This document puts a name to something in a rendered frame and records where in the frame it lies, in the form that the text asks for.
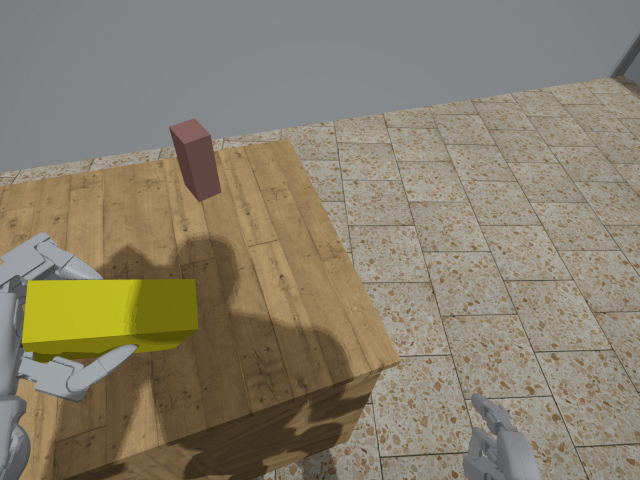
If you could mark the table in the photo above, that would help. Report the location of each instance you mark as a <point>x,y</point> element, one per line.
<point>289,345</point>

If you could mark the robot right hand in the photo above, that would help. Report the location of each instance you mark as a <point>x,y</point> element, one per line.
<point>510,457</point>

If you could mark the left robot forearm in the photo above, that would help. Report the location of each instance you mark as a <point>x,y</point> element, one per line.
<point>15,444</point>

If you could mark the sponge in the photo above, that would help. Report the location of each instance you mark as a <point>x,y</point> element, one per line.
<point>77,319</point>

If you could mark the robot left hand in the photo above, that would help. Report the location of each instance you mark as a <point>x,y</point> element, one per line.
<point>39,258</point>

